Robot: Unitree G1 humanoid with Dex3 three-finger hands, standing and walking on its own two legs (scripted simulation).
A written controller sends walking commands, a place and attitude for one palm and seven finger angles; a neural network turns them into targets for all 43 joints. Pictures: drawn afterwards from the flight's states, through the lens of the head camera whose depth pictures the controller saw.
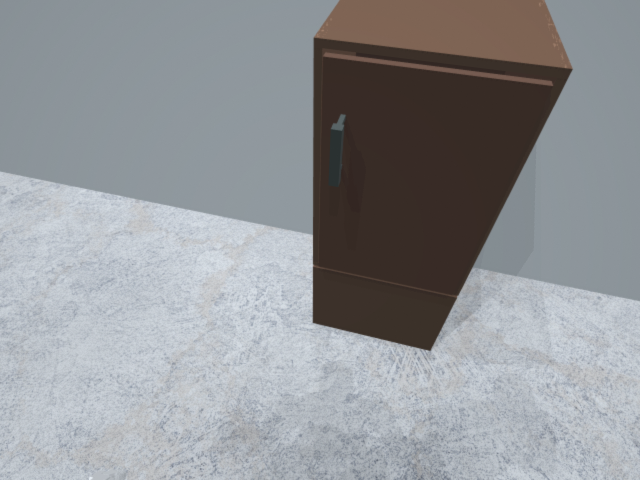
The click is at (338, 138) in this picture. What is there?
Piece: cupboard door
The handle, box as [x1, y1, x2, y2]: [328, 114, 345, 186]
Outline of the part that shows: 342,114 340,115 337,123 333,123 330,135 328,184 335,186 338,185 340,179 343,122 345,119 345,115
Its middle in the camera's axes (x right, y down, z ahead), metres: +0.03 -0.17 +0.77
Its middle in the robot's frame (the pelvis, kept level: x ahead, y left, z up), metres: +0.70 +0.00 +0.02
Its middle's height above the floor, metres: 0.79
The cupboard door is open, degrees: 0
